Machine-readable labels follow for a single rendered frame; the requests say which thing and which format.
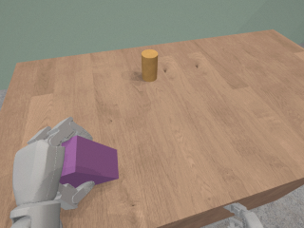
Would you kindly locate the robot right hand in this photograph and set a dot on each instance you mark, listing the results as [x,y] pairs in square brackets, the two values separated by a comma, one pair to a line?
[249,219]

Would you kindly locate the robot left hand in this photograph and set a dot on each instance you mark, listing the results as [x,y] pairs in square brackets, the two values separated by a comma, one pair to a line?
[37,167]

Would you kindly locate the robot left forearm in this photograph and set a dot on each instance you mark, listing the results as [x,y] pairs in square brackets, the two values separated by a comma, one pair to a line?
[41,214]

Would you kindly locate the sponge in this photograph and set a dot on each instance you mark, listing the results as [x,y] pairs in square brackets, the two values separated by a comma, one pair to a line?
[86,160]

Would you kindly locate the table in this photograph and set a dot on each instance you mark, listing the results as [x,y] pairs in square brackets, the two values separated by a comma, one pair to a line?
[223,123]

